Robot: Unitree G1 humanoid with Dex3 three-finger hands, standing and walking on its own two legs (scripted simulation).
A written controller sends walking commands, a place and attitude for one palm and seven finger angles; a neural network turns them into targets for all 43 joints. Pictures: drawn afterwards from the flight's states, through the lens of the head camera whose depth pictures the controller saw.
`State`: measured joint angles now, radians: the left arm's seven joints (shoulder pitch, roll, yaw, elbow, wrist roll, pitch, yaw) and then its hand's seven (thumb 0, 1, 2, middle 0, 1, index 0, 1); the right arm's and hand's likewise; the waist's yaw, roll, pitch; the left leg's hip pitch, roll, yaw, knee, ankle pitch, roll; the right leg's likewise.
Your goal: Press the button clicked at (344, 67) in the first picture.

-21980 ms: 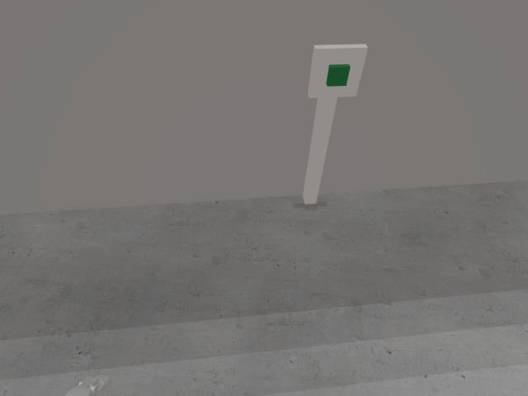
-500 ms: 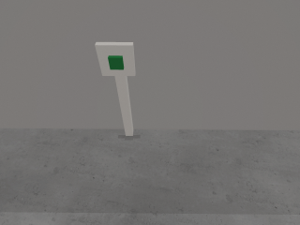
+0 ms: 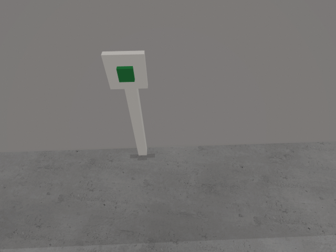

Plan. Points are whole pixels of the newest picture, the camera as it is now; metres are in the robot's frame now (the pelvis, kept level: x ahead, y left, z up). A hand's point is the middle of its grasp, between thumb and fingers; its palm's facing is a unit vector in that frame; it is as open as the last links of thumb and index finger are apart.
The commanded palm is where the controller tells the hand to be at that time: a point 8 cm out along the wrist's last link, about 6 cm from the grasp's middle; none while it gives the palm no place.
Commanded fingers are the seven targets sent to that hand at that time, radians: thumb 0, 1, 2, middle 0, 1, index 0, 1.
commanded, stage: let the arm hang, fingers relaxed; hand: left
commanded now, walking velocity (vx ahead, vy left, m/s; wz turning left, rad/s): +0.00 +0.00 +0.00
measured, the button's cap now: (125, 73) +0.82 +0.23 -0.05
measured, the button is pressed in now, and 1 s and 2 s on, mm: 0 0 0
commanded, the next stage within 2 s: stand and wait in 0.06 s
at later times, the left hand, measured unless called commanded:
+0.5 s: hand out of the picture +0.03 +0.20 -0.17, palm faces +0.00 -0.96 -0.27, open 7.4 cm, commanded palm none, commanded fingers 0.00 0.90 0.90 -0.20 -0.30 -0.20 -0.30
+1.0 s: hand out of the picture +0.11 +0.21 -0.15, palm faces -0.02 -0.94 -0.33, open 7.4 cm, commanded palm none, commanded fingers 0.00 0.90 0.90 -0.20 -0.30 -0.20 -0.30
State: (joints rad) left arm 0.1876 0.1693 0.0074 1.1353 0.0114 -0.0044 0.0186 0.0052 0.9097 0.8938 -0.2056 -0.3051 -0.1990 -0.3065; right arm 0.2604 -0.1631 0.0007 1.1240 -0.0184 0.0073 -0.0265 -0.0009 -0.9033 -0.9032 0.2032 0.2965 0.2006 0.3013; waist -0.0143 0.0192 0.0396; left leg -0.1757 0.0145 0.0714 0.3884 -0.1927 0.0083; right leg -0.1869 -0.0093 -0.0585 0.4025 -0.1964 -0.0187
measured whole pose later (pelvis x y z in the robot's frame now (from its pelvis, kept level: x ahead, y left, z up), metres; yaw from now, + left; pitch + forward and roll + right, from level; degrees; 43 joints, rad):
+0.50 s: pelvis +0.01 -0.01 +0.00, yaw +0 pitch -1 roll +0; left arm 0.19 0.22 0.02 1.16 0.01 -0.01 0.01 0.01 0.91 0.89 -0.20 -0.30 -0.20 -0.30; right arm 0.20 -0.22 -0.01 1.13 -0.02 0.01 -0.03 0.00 -0.90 -0.90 0.20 0.30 0.20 0.30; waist -0.01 0.03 0.06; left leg -0.15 0.03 0.07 0.36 -0.19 -0.01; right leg -0.16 0.01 -0.06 0.37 -0.20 -0.03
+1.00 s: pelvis +0.02 -0.02 +0.00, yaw +0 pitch -1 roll +0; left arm 0.09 0.29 0.02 1.13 0.01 -0.02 0.01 0.01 0.91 0.89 -0.20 -0.30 -0.20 -0.30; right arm 0.13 -0.30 -0.01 1.12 -0.02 0.01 -0.02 0.00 -0.90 -0.90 0.20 0.30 0.20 0.30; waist -0.01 0.03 0.05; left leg -0.11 0.05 0.06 0.31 -0.19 -0.03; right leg -0.12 0.03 -0.07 0.33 -0.20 -0.05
